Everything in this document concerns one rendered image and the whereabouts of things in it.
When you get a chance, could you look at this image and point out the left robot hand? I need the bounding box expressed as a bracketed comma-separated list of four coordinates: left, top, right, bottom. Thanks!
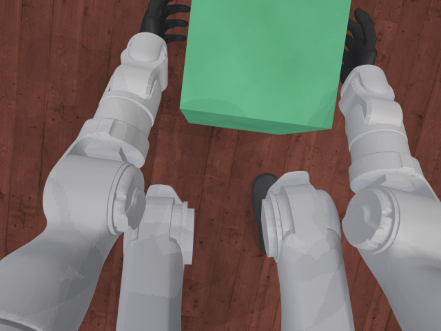
[139, 0, 191, 44]

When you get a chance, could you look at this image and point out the robot right forearm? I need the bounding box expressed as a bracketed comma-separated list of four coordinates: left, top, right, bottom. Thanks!
[338, 65, 440, 202]

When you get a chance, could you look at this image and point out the robot left forearm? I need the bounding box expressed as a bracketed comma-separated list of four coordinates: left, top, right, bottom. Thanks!
[43, 32, 168, 214]

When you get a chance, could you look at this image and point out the carton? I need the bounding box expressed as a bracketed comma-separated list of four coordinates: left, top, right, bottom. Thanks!
[180, 0, 351, 134]

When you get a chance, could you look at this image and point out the robot right thigh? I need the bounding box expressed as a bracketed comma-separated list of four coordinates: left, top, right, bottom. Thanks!
[261, 183, 355, 331]

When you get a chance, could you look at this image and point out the robot left thigh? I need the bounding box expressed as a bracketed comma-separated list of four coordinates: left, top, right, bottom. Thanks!
[116, 197, 194, 331]

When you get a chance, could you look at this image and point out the robot right upper arm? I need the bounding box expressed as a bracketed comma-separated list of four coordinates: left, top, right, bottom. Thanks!
[342, 185, 441, 331]

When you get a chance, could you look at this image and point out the right robot hand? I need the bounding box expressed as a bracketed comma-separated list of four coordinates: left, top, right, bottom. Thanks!
[340, 8, 378, 84]

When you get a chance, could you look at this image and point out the robot left upper arm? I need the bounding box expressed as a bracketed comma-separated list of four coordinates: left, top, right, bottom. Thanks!
[0, 154, 146, 331]

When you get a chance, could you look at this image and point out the robot thigh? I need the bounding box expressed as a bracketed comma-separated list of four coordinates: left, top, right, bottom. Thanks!
[116, 197, 194, 331]
[261, 183, 355, 331]

